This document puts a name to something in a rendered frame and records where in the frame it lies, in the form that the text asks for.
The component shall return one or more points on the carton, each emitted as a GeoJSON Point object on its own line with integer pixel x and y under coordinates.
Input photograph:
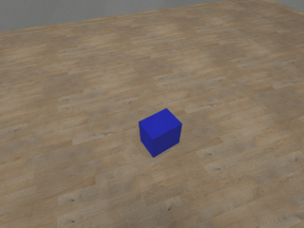
{"type": "Point", "coordinates": [159, 132]}

